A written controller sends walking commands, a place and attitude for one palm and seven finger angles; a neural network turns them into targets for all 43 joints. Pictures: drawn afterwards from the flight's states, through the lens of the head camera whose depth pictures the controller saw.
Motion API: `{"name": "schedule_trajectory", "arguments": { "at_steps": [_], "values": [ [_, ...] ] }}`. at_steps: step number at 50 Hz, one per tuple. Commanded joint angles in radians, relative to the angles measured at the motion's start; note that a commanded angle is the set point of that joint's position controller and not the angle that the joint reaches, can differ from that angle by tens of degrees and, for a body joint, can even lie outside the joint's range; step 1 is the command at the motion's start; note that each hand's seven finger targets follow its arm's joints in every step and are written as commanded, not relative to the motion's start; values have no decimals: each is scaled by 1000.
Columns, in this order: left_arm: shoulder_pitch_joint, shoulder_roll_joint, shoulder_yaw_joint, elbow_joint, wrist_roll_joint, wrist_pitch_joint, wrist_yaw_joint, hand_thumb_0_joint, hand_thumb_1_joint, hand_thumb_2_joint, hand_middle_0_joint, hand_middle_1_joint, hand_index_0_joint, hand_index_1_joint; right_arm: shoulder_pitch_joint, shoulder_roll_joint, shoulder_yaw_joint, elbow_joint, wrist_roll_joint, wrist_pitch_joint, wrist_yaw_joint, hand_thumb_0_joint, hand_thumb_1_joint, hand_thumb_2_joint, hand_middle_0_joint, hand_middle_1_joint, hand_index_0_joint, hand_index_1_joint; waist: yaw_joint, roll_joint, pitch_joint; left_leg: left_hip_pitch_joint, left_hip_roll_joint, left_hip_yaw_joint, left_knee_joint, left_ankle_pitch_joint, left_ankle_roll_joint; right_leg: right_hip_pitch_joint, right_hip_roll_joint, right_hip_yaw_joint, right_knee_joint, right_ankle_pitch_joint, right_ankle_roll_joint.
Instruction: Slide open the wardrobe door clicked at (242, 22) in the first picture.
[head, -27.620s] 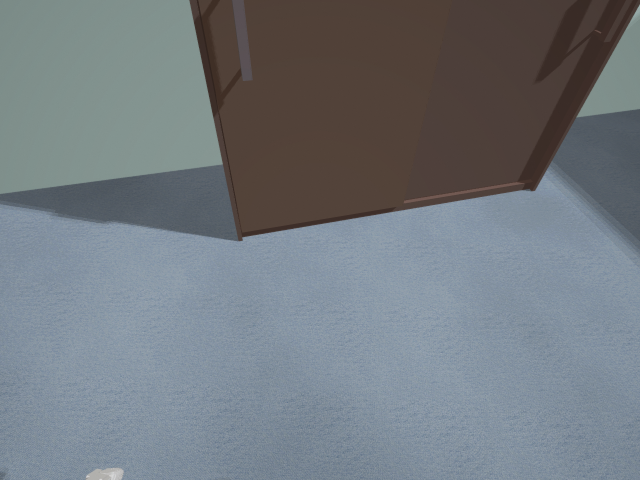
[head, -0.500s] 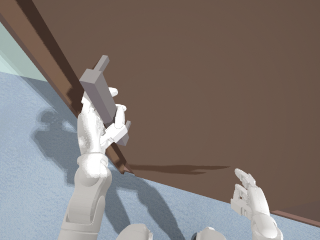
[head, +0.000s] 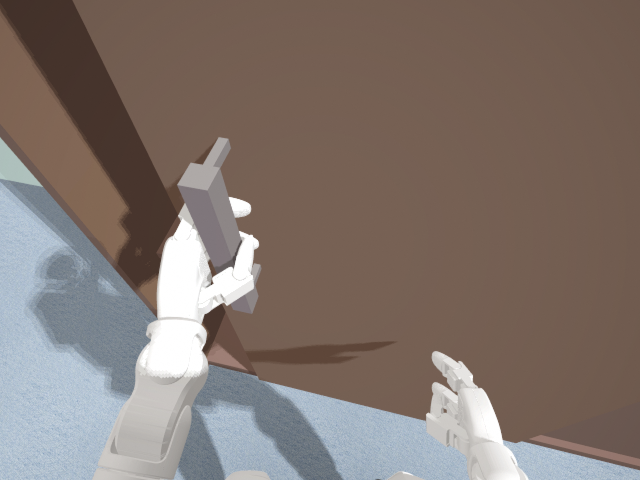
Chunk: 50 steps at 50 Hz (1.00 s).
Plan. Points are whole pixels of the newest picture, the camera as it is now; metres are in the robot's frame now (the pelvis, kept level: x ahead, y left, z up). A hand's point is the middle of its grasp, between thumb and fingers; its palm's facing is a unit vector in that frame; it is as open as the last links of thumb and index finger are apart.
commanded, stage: step sideways, sliding the door along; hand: left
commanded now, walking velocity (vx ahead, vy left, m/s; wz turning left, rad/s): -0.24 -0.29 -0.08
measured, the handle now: (235, 238) +0.34 +0.17 +0.10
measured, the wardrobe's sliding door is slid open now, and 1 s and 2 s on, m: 0.18 0.33 0.43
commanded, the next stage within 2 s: stop walking and hold the door there in 1.80 s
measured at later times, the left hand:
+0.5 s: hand (309, 285) +0.29 +0.07 +0.11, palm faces +0.19 -0.98 -0.03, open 6.3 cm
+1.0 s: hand (390, 298) +0.28 -0.01 +0.11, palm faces +0.28 -0.96 -0.02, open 6.4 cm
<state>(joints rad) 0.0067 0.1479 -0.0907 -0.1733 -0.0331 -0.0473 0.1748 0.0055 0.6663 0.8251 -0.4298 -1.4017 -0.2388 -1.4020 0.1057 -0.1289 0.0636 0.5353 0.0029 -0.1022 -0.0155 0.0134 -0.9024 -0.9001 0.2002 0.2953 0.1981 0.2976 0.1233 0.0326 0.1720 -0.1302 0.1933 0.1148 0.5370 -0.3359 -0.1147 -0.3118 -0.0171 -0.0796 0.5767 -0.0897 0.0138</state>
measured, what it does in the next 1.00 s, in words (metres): steps to the right: left foot, then right foot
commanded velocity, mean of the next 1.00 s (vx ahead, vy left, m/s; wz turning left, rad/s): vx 0.05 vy -0.30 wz -0.05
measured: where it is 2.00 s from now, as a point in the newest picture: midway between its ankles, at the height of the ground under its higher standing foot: outside the picture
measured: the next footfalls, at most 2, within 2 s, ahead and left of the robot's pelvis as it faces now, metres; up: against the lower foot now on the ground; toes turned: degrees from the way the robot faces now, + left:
left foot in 0.20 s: -0.01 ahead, +0.09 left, +0.00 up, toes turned +7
right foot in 0.62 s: -0.04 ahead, -0.30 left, -0.01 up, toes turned -7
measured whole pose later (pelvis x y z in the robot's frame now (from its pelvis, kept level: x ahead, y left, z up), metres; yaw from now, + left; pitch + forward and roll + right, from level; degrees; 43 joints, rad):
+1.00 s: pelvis -0.07 -0.20 +0.01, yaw -2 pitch -3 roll -5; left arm -0.27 0.18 0.07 0.08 -0.08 -0.02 0.19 0.04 0.71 0.80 -0.33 -1.40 -0.24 -1.38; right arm 0.14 -0.19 -0.02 0.59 0.02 -0.01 -0.01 0.01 -0.91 -0.90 0.20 0.29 0.19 0.30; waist 0.12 0.03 0.20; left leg -0.21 0.23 0.08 0.50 -0.23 -0.08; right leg -0.48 -0.05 -0.06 1.04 -0.37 0.04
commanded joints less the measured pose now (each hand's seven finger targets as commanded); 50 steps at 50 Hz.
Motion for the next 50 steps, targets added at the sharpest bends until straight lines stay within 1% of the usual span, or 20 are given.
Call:
{"name": "schedule_trajectory", "arguments": {
  "at_steps": [1,3,5,8,9,10,11,15,19,27,29,31,34,36,37,38,39,42,46,50],
  "values": [
    [-269,-9,-192,-390,45,-142,-77,0,900,900,-450,-1400,-450,-1400,-99,-75,-42,-121,4,-65,-28,0,-900,-900,200,300,200,300,-81,-282,-465,-183,-176,-29,371,-310,74,243,-292,362,-168,1009,-125],
    [-278,-33,-187,-427,50,-174,-77,0,900,900,-450,-1400,-450,-1400,-74,-91,-71,-109,8,-66,-23,0,-900,-900,200,300,200,300,-90,-386,-576,-283,-186,-123,495,-369,80,445,-303,384,-99,1084,-169],
    [-353,-65,-185,-438,41,-197,-69,0,900,900,-450,-1400,-450,-1400,-65,-82,-67,-97,12,-54,-17,0,-900,-900,200,300,200,300,-124,-290,-598,-265,-174,-90,355,-284,65,496,-280,290,-32,1105,-202],
    [-448,-77,-205,-377,25,-204,-89,0,900,900,-450,-1400,-450,-1400,-52,-113,-86,-88,12,-13,-19,0,-900,-900,200,300,200,300,-153,-138,-572,113,-124,-8,-48,157,68,146,-157,157,37,562,-107],
    [-464,-78,-225,-373,9,-201,-98,0,900,900,-450,-1400,-450,-1400,-62,-153,-99,-111,20,-6,-20,0,-900,-900,200,300,200,300,-160,-3,-551,284,60,-162,-117,466,119,-72,-88,103,170,160,-49],
    [-447,-118,-245,-333,4,-187,-109,0,900,900,-450,-1400,-450,-1400,-93,-193,-121,-157,20,-5,-11,0,-900,-900,200,300,200,300,-122,217,-523,320,342,-443,-178,804,257,-263,-8,95,379,-404,6],
    [-446,-127,-242,-259,30,-173,-106,0,900,900,-450,-1400,-450,-1400,-113,-213,-122,-163,20,-1,0,0,-900,-900,200,300,200,300,-120,88,-483,224,372,-483,-190,643,314,-259,11,165,544,-409,-8],
    [-622,-138,-243,-245,21,-135,-118,0,900,900,-450,-1400,-450,-1400,-82,-204,-108,-107,7,9,13,0,-900,-900,200,300,200,300,-138,116,-383,288,290,-276,-120,756,272,-416,-51,146,691,-335,11],
    [-663,-142,-230,-170,14,-94,-123,0,900,900,-450,-1400,-450,-1400,-49,-210,-112,-107,7,25,3,0,-900,-900,200,300,200,300,-137,186,-392,254,207,-141,-154,630,221,-302,-47,68,552,-256,24],
    [-662,-78,-145,-93,-13,-114,-94,0,900,900,-450,-1400,-450,-1400,-38,-192,-112,-97,20,6,-11,0,-900,-900,200,300,200,300,-149,284,-432,205,175,-79,-43,639,181,14,30,-44,37,-248,17],
    [-674,-31,-112,-100,-3,-119,-86,0,900,900,-450,-1400,-450,-1400,-41,-183,-109,-90,40,1,-11,0,-900,-900,200,300,200,300,-140,174,-460,131,92,-40,68,492,131,167,11,-24,-180,-4,8],
    [-692,65,-61,-113,10,-125,-69,0,900,900,-450,-1400,-450,-1400,-98,-106,-81,-93,45,-3,-22,0,-900,-900,200,300,200,300,-132,-246,-461,-241,-76,21,324,-141,103,334,-267,238,-154,664,-117],
    [-603,103,5,-113,-1,-126,-52,0,900,900,-450,-1400,-450,-1400,-48,-159,-107,-23,25,-17,-51,0,-900,-900,200,300,200,300,-98,-446,-530,-411,-149,-24,456,-336,80,541,-282,290,-2,1044,-209],
    [-673,24,-50,-163,-9,-144,-53,0,900,900,-450,-1400,-450,-1400,-42,-141,-85,-23,25,2,-50,0,-900,-900,200,300,200,300,-144,-299,-519,-221,-119,2,59,-66,92,432,-210,163,155,891,-151],
    [-692,8,-68,-181,-16,-155,-64,0,900,900,-450,-1400,-450,-1400,-23,-160,-103,-21,18,18,-51,0,-900,-900,200,300,200,300,-184,-136,-538,148,-53,-17,-123,350,114,126,-149,72,301,583,-70],
    [-661,-33,-101,-196,-35,-155,-82,0,900,900,-450,-1400,-450,-1400,-63,-227,-140,-65,7,23,-44,0,-900,-900,200,300,200,300,-155,230,-545,442,279,-380,-99,966,237,-280,-8,39,498,-207,27],
    [-631,-78,-137,-108,-20,-142,-89,0,900,900,-450,-1400,-450,-1400,-94,-234,-126,-97,31,54,-15,0,-900,-900,200,300,200,300,-125,199,-532,353,362,-469,-138,845,276,-246,-26,139,629,-487,5],
    [-689,-58,-120,-119,-5,-127,-90,0,900,900,-450,-1400,-450,-1400,-101,-210,-122,-69,27,72,3,0,-900,-900,200,300,200,300,-145,176,-344,202,320,-351,-176,524,302,-370,-65,135,692,-370,10],
    [-704,-57,-125,-142,-7,-101,-91,0,900,900,-450,-1400,-450,-1400,-71,-212,-129,-81,21,47,4,0,-900,-900,200,300,200,300,-137,259,-406,196,204,-128,-159,503,218,-245,-46,51,539,-272,20],
    [-668,-53,-116,-115,-14,-98,-86,0,900,900,-450,-1400,-450,-1400,-51,-205,-126,-105,28,21,-2,0,-900,-900,200,300,200,300,-149,300,-400,185,193,-75,-155,510,198,-126,-12,-5,309,-296,21]
  ]
}}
